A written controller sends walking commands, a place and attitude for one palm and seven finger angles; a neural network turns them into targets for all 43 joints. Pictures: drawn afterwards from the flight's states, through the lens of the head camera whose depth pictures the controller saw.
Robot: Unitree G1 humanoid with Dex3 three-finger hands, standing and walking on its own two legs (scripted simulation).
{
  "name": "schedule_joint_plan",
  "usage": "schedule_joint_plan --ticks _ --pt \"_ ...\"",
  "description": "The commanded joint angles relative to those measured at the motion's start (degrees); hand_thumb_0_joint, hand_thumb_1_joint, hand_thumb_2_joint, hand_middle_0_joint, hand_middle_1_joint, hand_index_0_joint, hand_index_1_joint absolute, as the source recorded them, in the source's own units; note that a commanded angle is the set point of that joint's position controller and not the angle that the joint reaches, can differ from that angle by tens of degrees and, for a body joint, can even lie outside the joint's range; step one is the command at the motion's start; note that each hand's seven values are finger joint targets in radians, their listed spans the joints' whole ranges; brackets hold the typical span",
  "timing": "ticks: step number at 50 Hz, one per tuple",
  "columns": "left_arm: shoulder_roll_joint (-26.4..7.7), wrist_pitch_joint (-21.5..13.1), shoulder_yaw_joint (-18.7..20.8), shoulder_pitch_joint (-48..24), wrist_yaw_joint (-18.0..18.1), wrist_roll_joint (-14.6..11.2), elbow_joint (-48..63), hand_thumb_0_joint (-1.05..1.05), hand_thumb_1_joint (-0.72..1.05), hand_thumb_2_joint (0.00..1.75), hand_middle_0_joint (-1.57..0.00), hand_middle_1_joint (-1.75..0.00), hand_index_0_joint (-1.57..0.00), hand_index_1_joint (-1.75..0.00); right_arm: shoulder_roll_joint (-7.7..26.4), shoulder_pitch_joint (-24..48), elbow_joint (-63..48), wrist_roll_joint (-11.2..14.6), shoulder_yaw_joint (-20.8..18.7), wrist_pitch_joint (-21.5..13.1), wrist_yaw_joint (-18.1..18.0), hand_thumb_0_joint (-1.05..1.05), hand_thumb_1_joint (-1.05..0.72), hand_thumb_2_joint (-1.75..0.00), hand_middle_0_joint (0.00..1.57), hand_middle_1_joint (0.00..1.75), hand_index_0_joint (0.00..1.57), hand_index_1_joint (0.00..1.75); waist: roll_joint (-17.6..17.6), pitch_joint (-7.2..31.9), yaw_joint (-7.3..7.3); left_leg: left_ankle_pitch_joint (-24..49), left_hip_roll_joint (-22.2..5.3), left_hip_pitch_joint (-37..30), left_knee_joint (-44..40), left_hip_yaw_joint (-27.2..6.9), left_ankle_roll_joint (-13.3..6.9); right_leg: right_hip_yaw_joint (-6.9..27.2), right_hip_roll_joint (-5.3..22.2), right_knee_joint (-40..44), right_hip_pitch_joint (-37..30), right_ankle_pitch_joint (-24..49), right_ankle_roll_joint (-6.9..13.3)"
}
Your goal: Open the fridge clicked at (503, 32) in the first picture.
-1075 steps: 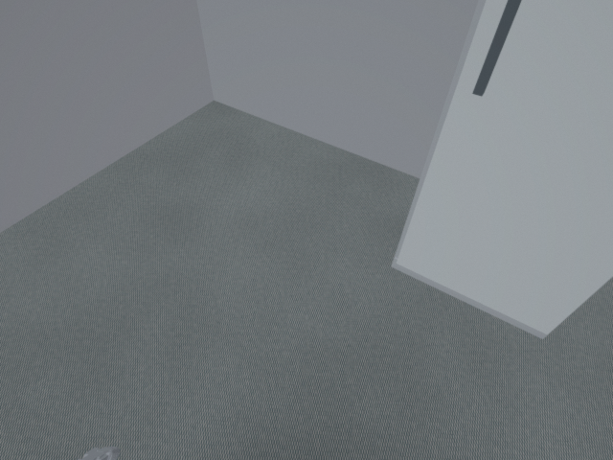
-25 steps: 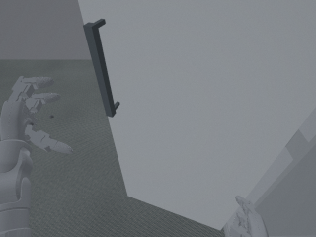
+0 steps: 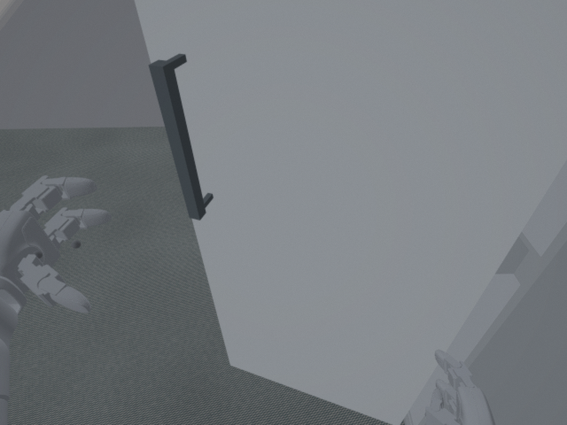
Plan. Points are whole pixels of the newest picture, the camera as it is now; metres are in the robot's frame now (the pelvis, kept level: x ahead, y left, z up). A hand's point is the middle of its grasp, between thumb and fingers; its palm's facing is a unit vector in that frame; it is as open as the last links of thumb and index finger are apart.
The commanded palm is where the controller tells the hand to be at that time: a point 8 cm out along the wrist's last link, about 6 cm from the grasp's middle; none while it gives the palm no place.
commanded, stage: draw the hand back to the body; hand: left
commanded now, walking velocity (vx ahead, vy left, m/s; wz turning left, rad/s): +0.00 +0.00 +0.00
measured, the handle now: (189, 145) +0.46 +0.20 +0.20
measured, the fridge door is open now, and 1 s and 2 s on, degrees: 70 70 70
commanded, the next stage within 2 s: step back with the hand held close in 1.20 s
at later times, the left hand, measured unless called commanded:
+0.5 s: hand (65, 265) +0.24 +0.29 +0.17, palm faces +0.47 -0.83 -0.30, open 12.1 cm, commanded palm +0.18 +0.32 +0.18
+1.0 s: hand (63, 286) +0.21 +0.28 +0.16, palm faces +0.47 -0.81 -0.36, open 7.7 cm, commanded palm +0.16 +0.31 +0.18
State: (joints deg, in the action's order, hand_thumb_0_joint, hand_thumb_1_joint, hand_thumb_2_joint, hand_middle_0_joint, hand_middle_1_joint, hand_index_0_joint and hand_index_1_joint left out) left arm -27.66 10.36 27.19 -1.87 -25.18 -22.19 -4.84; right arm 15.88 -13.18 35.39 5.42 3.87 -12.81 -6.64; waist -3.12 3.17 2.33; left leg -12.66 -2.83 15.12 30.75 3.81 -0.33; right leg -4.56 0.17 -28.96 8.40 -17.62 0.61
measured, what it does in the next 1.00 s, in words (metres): stands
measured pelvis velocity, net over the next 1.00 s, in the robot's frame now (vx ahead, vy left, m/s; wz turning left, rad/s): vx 0.02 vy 0.01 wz -0.01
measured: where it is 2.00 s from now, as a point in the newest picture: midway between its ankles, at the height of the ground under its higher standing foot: outside the picture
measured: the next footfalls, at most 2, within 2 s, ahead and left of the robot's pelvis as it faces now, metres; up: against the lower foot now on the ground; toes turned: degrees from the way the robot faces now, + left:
none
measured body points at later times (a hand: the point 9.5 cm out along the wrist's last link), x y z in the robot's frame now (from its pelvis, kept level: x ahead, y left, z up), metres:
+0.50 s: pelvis +0.02 +0.02 +0.01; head +0.00 +0.01 +0.46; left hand +0.21 +0.33 +0.18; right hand +0.20 -0.20 -0.08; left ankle +0.04 +0.12 -0.73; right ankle -0.02 -0.11 -0.73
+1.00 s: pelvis +0.02 +0.01 +0.01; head +0.00 +0.00 +0.46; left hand +0.18 +0.32 +0.18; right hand +0.22 -0.21 -0.07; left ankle +0.04 +0.12 -0.73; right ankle -0.02 -0.11 -0.73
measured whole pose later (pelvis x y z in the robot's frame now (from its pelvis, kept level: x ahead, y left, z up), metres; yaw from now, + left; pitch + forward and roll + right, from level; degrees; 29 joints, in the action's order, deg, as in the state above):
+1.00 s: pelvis +0.02 +0.01 +0.01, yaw +0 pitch -5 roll +0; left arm -19.9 -3.4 19.1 24.6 6.2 -4.8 20.5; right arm 13.2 -10.9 37.2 -0.5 1.5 -6.7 -5.3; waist -2.4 -1.2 4.8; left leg -12.1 -1.4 7.7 24.6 4.8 -1.0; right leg -3.7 1.2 -21.7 0.7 -16.1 -0.3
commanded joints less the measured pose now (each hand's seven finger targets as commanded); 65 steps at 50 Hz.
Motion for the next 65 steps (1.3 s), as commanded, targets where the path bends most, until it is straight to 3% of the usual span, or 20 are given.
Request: schedule_joint_plan --ticks 1,6,7,8,9,10,12,14,16,21,24,25,29,41,47,49,52,56,63,65 --pt "-14.4 -2.2 3.9 -14.4 1.2 0.0 17.2 0.00 -0.55 0.20 -0.25 -1.15 -0.25 -1.15 5.9 9.9 -10.7 -0.1 -2.4 -3.9 -0.4 0.00 -0.90 -0.90 0.20 0.30 0.20 0.30 -1.9 4.3 0.82 2.2 1.7 -8.9 -3.9 -4.3 -1.8 3.3 0.3 7.3 8.7 4.7 -0.5" --pt "-14.0 -3.9 5.2 -10.8 2.5 -0.1 23.2 0.00 -0.37 0.29 -0.24 -1.04 -0.24 -1.04 5.3 9.6 -9.9 -0.8 -1.9 -5.5 -0.8 0.00 -0.90 -0.90 0.20 0.30 0.20 0.30 -3.2 5.8 0.99 4.1 1.5 -11.1 -4.5 -5.0 -1.7 1.7 -0.4 6.5 7.2 7.2 0.0" --pt "-16.7 -10.5 5.3 -11.2 14.5 9.7 30.7 0.00 -0.33 0.31 -0.24 -1.02 -0.24 -1.02 5.2 8.8 -8.5 -4.0 -2.8 -5.6 0.6 0.00 -0.90 -0.90 0.20 0.30 0.20 0.30 -2.9 -0.6 2.18 3.6 1.7 -7.5 -4.4 -4.7 -1.6 3.8 0.5 10.7 9.5 6.0 0.4" --pt "-8.5 -11.9 1.8 -1.5 19.4 10.3 23.9 0.00 -0.30 0.32 -0.24 -1.00 -0.24 -1.00 5.0 8.5 -7.1 -4.2 -2.8 -5.5 0.8 0.00 -0.90 -0.90 0.20 0.30 0.20 0.30 -1.1 -2.6 0.86 1.5 1.1 -7.8 -5.3 -4.3 -1.0 2.8 0.8 10.3 10.5 4.6 0.4" --pt "-5.0 -13.2 -0.2 2.3 22.4 11.4 25.0 0.00 -0.26 0.34 -0.24 -0.98 -0.24 -0.98 4.8 8.6 -6.8 -4.1 -3.1 -4.8 1.2 0.00 -0.90 -0.90 0.20 0.30 0.20 0.30 -0.2 -2.3 1.19 -0.2 0.6 -8.2 -6.2 -4.7 -0.8 2.5 0.8 9.8 9.6 3.9 0.4" --pt "-5.1 -14.5 -0.5 3.3 24.6 12.4 27.2 0.00 -0.22 0.36 -0.24 -0.96 -0.24 -0.96 5.3 8.6 -6.4 -4.2 -3.6 -4.2 1.3 0.00 -0.90 -0.90 0.20 0.30 0.20 0.30 0.9 0.2 1.50 0.5 0.5 -9.0 -6.8 -4.4 -1.1 2.7 1.0 9.5 7.3 5.0 0.5" --pt "-6.1 -16.5 0.1 3.1 27.7 14.1 30.3 0.00 -0.15 0.39 -0.24 -0.92 -0.24 -0.92 4.9 8.5 -6.2 -4.5 -3.8 -3.2 1.3 0.00 -0.90 -0.90 0.20 0.30 0.20 0.30 -2.4 3.1 1.25 1.1 0.5 -10.7 -7.1 -3.7 -1.3 3.1 1.2 8.8 5.5 5.6 0.4" --pt "-5.1 -17.8 -1.5 1.5 29.6 15.4 31.8 0.00 -0.08 0.43 -0.23 -0.87 -0.23 -0.87 4.7 8.6 -6.1 -4.7 -4.0 -2.5 1.1 0.00 -0.90 -0.90 0.20 0.30 0.20 0.30 -3.9 3.3 0.87 0.6 0.5 -11.7 -8.0 -3.8 -1.2 3.1 1.1 8.5 5.0 5.4 0.5" --pt "-5.1 -18.3 -1.9 2.0 30.9 16.5 31.7 0.00 -0.01 0.46 -0.23 -0.83 -0.23 -0.83 4.8 8.8 -5.7 -4.9 -4.1 -1.8 0.7 0.00 -0.90 -0.90 0.20 0.30 0.20 0.30 -2.3 2.6 0.90 1.8 0.3 -12.3 -8.6 -3.8 -1.5 3.1 0.9 9.1 4.7 6.3 0.5" --pt "-4.9 -18.8 -1.8 6.3 32.3 17.5 32.5 0.00 0.17 0.55 -0.22 -0.73 -0.22 -0.73 4.6 9.0 -5.6 -5.4 -4.3 -0.5 0.8 0.00 -0.90 -0.90 0.20 0.30 0.20 0.30 0.0 4.0 1.58 7.4 0.2 -14.0 -9.3 -4.0 -1.5 2.8 0.7 8.7 1.8 10.3 0.7" --pt "-3.8 -18.8 -2.2 9.7 32.3 17.4 32.9 0.00 0.28 0.60 -0.22 -0.66 -0.22 -0.66 4.0 9.4 -6.0 -5.4 -4.3 0.4 1.1 0.00 -0.90 -0.90 0.20 0.30 0.20 0.30 -0.8 2.1 1.69 8.0 0.1 -13.4 -9.7 -4.0 -1.1 2.5 0.8 8.7 1.1 10.4 0.7" --pt "-4.5 -18.6 -1.1 12.3 32.3 17.4 32.3 0.00 0.32 0.62 -0.22 -0.64 -0.22 -0.64 4.4 9.4 -6.1 -5.5 -4.5 0.7 1.2 0.00 -0.90 -0.90 0.20 0.30 0.20 0.30 1.2 2.0 2.22 9.6 0.1 -12.9 -9.6 -3.8 -1.3 2.5 0.7 9.0 0.0 11.7 0.7" --pt "-3.5 -18.4 -1.5 15.2 31.8 17.3 34.4 0.00 0.47 0.69 -0.22 -0.55 -0.22 -0.55 3.8 9.4 -7.0 -5.5 -4.5 2.0 1.6 0.00 -0.90 -0.90 0.20 0.30 0.20 0.30 -2.0 1.4 2.07 11.6 0.0 -13.6 -9.5 -3.3 -0.9 2.5 0.7 9.1 0.0 13.1 0.6" --pt "-3.5 -17.5 -1.0 21.9 31.8 17.4 37.9 0.00 0.90 0.90 -0.20 -0.30 -0.20 -0.30 3.7 9.3 -8.1 -5.7 -4.8 3.4 1.5 0.00 -0.90 -0.90 0.20 0.30 0.20 0.30 -0.5 -0.3 2.12 12.9 0.5 -13.7 -8.6 -2.1 -1.4 2.7 0.7 10.7 0.2 15.3 0.2" --pt "-3.4 -17.5 -1.6 19.1 32.2 17.6 38.1 0.00 0.90 0.90 -0.20 -0.30 -0.20 -0.30 3.3 9.5 -7.6 -5.9 -4.6 3.1 0.9 0.00 -0.90 -0.90 0.20 0.30 0.20 0.30 -1.7 -0.5 1.82 10.2 1.0 -14.5 -9.1 -1.9 -1.6 2.8 0.7 11.6 0.6 12.7 0.0" --pt "-2.9 -17.4 -1.8 19.4 32.0 17.4 36.7 0.00 0.90 0.90 -0.20 -0.30 -0.20 -0.30 3.3 9.7 -7.6 -5.8 -4.6 3.1 0.8 0.00 -0.90 -0.90 0.20 0.30 0.20 0.30 0.8 -1.9 1.79 8.4 1.0 -14.1 -9.6 -2.1 -1.6 2.8 0.5 12.3 1.4 10.7 -0.1" --pt "-3.5 -17.8 -1.8 18.1 32.0 17.6 38.8 0.00 0.90 0.90 -0.20 -0.30 -0.20 -0.30 3.4 9.8 -7.5 -6.0 -4.5 2.9 0.9 0.00 -0.90 -0.90 0.20 0.30 0.20 0.30 -2.0 -0.2 1.93 9.5 1.3 -14.8 -9.6 -2.1 -1.6 3.1 0.7 12.2 -0.2 11.9 0.1" --pt "-3.9 -17.6 -0.8 20.3 31.8 17.4 37.0 0.00 0.90 0.90 -0.20 -0.30 -0.20 -0.30 3.4 9.9 -7.4 -6.2 -4.5 2.9 0.8 0.00 -0.90 -0.90 0.20 0.30 0.20 0.30 1.0 -0.7 2.36 10.6 1.3 -14.6 -9.4 -1.7 -1.9 3.1 0.7 12.6 -0.3 13.8 -0.1" --pt "-3.5 -17.8 -1.0 20.3 31.5 17.4 37.3 0.00 0.90 0.90 -0.20 -0.30 -0.20 -0.30 3.2 9.9 -7.3 -6.2 -4.5 3.0 1.0 0.00 -0.90 -0.90 0.20 0.30 0.20 0.30 -0.9 -0.8 2.32 11.1 1.4 -14.9 -9.7 -1.6 -1.6 3.1 0.5 12.7 -0.6 14.0 -0.1" --pt "-3.7 -17.7 -0.7 21.0 31.4 17.3 37.1 0.00 0.90 0.90 -0.20 -0.30 -0.20 -0.30 3.5 9.9 -7.3 -6.2 -4.7 3.1 1.0 0.00 -0.90 -0.90 0.20 0.30 0.20 0.30 0.9 -0.4 2.52 11.9 1.3 -14.7 -9.7 -1.6 -1.9 3.1 0.5 12.5 -1.3 14.9 -0.1"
